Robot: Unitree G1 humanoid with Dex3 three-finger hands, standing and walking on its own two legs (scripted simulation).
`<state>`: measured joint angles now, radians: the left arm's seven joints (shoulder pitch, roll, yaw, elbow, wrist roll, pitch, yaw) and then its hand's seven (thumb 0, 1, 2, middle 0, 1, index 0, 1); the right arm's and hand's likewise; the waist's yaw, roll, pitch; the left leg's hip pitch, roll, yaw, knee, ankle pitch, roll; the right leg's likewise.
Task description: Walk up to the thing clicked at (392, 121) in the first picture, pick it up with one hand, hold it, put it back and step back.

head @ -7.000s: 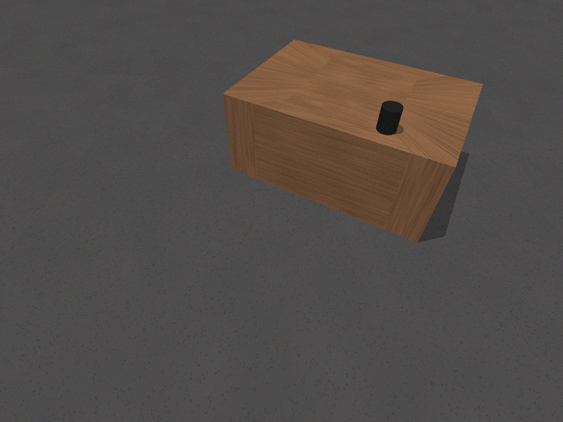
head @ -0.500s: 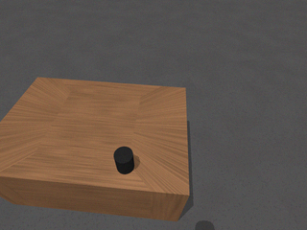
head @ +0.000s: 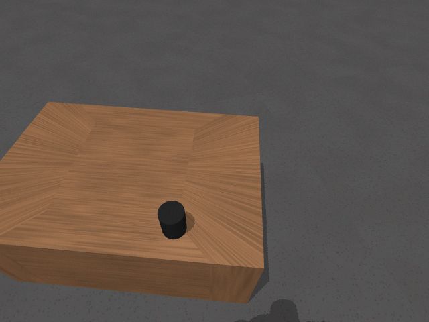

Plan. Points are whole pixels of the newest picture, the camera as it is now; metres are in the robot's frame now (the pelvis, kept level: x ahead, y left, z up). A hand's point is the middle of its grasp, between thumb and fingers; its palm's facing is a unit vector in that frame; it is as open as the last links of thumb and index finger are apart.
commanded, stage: go down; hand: left
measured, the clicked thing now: (172, 220) +0.46 +0.14 -0.28
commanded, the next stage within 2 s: none
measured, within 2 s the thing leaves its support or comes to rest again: neither
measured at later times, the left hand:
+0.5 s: hand out of the picture +0.15 +0.26 -0.15, palm faces +0.05 -0.95 -0.32, open 16.4 cm
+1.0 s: hand out of the picture +0.16 +0.26 -0.14, palm faces +0.07 -0.95 -0.29, open 17.6 cm
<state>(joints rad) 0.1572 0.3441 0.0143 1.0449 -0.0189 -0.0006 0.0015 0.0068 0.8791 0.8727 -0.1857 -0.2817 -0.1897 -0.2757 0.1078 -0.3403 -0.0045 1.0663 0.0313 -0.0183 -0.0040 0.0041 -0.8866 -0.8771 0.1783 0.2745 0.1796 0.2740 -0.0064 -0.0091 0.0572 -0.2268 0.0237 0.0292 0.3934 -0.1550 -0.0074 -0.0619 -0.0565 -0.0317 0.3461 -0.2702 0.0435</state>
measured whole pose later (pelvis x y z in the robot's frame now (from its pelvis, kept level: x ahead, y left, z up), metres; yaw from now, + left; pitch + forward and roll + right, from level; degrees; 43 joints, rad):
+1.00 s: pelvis +0.00 -0.01 -0.03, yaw +0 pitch +9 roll -1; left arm 0.21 0.38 0.21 0.49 -0.01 0.33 -0.13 -0.01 -0.58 0.02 -0.08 -0.03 -0.07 -0.04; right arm 0.31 -0.26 -0.08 0.45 0.03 -0.08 -0.04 -0.01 0.52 -0.05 0.05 0.05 0.05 0.05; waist -0.03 0.00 -0.07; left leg -0.58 0.05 0.01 0.75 -0.32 -0.02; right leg -0.42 -0.04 -0.03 0.73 -0.46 0.03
